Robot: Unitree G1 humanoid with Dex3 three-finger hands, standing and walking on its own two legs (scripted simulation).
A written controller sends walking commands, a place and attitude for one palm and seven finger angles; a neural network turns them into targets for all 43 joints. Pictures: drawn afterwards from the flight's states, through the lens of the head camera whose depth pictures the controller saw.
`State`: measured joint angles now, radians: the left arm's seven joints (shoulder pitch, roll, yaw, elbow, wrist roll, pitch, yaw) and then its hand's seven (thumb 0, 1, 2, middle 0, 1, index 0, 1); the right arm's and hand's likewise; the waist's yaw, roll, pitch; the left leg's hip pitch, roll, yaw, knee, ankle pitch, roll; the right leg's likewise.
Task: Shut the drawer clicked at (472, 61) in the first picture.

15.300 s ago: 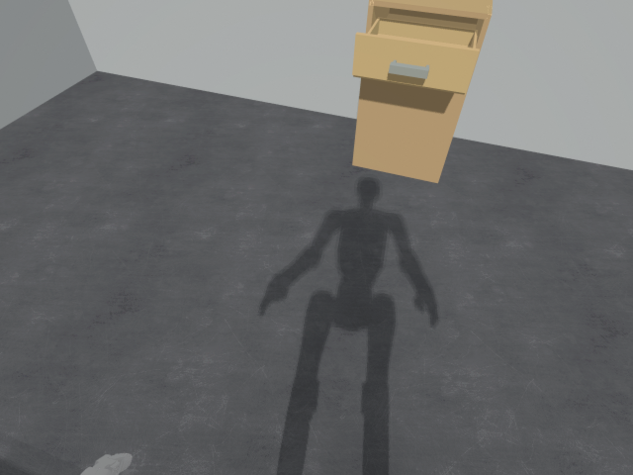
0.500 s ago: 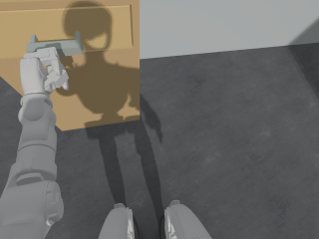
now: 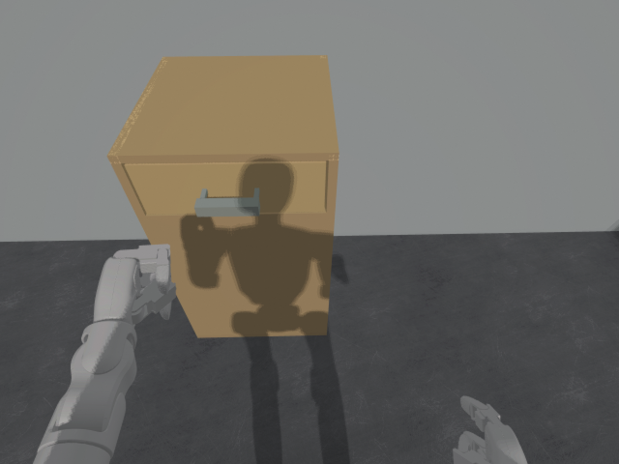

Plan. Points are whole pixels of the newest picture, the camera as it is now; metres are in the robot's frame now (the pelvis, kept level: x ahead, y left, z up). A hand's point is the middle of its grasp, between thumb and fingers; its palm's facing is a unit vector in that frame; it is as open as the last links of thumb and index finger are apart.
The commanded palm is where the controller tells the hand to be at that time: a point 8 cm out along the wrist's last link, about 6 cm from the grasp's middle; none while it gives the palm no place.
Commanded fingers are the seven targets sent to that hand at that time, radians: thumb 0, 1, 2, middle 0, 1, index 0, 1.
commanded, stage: draw the hand back to the body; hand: left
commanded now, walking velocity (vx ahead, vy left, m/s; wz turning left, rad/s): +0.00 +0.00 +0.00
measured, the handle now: (229, 199) +0.62 +0.20 -0.06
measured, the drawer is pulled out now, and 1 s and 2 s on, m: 0.00 0.00 0.00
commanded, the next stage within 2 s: step back with the hand held close in 0.68 s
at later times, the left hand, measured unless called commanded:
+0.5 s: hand (45, 346) +0.19 +0.23 +0.18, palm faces +0.38 -0.84 -0.39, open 3.3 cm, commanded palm +0.13 +0.28 +0.20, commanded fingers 0.00 0.90 0.90 -1.40 -1.60 -1.40 -1.60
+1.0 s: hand (47, 337) +0.19 +0.23 +0.19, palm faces +0.37 -0.81 -0.46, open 3.3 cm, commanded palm +0.13 +0.27 +0.20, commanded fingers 0.00 0.90 0.90 -1.40 -1.60 -1.40 -1.60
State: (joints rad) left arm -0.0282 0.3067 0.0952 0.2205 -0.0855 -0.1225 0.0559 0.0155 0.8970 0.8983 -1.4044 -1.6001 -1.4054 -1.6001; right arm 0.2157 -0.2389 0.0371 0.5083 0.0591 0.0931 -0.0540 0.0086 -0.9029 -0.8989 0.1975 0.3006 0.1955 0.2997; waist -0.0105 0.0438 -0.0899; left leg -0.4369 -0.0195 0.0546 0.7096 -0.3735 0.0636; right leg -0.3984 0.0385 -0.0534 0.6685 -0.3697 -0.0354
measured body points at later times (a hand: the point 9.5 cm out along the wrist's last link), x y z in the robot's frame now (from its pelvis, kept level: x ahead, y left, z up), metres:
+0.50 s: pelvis +0.01 -0.01 +0.02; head -0.02 -0.03 +0.47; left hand +0.16 +0.28 +0.21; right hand +0.20 -0.22 -0.05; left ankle -0.01 +0.07 -0.72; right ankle -0.02 -0.10 -0.72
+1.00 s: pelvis -0.01 -0.01 +0.02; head +0.00 -0.03 +0.47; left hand +0.17 +0.27 +0.21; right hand +0.17 -0.25 -0.06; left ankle -0.01 +0.07 -0.72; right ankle -0.02 -0.10 -0.72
